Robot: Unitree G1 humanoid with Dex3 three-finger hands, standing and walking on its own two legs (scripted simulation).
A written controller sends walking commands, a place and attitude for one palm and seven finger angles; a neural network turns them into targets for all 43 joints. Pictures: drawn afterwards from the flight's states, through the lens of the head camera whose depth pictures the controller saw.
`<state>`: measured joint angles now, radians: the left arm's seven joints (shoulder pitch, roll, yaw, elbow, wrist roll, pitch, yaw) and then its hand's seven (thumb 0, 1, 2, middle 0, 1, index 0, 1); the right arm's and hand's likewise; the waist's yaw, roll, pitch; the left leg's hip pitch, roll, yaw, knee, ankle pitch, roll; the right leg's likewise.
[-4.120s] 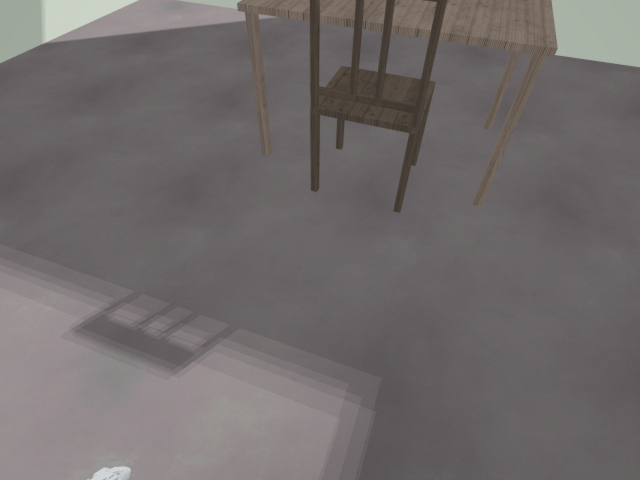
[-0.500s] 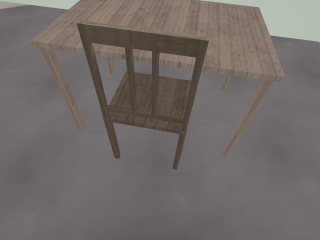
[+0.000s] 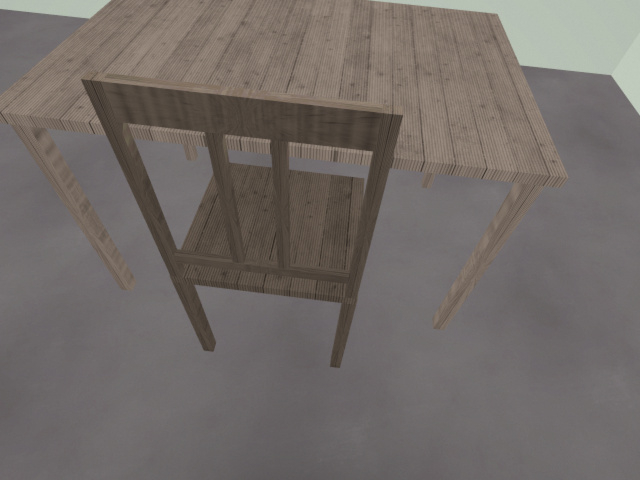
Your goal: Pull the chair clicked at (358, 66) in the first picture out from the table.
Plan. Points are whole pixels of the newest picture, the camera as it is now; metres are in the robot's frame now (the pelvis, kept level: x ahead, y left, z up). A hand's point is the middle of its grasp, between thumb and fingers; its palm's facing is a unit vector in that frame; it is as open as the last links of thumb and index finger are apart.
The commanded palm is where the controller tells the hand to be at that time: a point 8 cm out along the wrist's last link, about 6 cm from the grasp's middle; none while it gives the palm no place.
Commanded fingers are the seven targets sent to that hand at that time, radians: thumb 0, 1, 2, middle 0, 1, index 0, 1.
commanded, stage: take the last steps up to it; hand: left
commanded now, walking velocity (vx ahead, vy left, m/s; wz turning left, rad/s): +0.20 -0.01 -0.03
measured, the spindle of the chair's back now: (228, 206) +0.56 +0.20 -0.06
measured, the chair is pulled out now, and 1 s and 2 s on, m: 0.00 0.00 0.00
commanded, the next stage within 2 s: come to a stop and stand still in 0.14 s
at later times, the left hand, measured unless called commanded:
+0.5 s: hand (223, 443) +0.19 +0.15 -0.15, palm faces +0.04 -0.97 -0.25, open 7.2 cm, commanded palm none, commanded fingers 0.00 0.90 0.90 -0.20 -0.30 -0.20 -0.30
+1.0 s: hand out of the picture +0.07 +0.17 -0.17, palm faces +0.02 -0.98 -0.21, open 7.4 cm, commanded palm none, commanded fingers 0.00 0.90 0.90 -0.20 -0.30 -0.20 -0.30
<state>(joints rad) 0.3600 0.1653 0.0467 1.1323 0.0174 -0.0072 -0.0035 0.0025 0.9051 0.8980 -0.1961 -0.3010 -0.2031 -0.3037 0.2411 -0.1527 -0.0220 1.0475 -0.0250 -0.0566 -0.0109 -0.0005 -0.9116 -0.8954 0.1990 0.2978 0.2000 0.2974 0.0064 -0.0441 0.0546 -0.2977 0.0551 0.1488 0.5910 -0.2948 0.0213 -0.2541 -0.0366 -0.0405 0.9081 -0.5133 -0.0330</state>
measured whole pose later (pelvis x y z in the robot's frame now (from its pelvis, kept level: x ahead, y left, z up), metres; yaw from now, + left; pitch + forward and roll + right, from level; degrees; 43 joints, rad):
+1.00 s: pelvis +0.09 -0.01 +0.01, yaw -1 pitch +0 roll +1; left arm 0.29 0.19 0.02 1.10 0.02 0.05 0.02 0.00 0.91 0.90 -0.19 -0.30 -0.20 -0.30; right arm 0.16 -0.14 -0.02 1.06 -0.01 0.01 -0.04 -0.01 -0.93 -0.89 0.20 0.30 0.20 0.30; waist 0.01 -0.03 0.03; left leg -0.25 0.01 0.10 0.41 -0.15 0.02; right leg -0.16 -0.04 -0.01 0.58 -0.41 0.02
